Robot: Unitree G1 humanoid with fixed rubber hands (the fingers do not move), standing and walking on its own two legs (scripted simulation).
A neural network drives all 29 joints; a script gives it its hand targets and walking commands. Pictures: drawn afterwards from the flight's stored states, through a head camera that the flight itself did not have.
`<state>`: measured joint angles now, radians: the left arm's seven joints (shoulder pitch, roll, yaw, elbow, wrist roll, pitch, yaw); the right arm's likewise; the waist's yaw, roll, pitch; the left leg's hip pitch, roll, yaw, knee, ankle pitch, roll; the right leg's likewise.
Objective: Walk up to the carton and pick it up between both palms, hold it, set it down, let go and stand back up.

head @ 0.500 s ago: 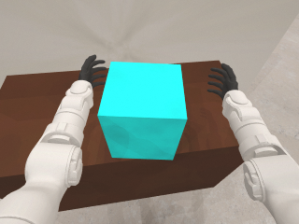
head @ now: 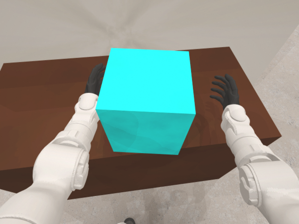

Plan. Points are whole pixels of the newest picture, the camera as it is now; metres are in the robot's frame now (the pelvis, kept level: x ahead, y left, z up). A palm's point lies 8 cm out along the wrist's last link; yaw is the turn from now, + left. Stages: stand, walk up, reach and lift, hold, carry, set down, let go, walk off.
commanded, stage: reach and lift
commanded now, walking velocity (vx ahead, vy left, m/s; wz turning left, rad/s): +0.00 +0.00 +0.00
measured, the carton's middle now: (147, 106) +0.44 +0.02 +0.02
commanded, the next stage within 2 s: none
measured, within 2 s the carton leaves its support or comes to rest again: neither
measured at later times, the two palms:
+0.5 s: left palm (95, 92) +0.45 +0.17 +0.07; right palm (204, 103) +0.43 -0.14 +0.05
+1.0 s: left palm (97, 96) +0.44 +0.16 +0.07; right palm (206, 106) +0.41 -0.14 +0.05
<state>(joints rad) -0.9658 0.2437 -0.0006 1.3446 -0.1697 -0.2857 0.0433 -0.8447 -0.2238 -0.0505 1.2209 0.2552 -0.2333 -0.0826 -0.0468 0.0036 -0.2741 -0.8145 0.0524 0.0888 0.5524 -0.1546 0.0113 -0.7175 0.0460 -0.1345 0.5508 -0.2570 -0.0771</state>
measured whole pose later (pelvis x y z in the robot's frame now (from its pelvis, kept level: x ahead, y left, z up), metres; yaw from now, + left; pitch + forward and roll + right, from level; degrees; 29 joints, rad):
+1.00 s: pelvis +0.02 +0.02 +0.02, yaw -1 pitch +16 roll -1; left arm -0.80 -0.02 0.41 1.06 0.32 -0.26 0.07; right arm -0.72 0.04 -0.64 1.08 -0.42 -0.39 -0.03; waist 0.00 -0.02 -0.12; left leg -0.53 0.02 0.11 0.36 -0.11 0.04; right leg -0.42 0.04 -0.10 0.32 -0.18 -0.05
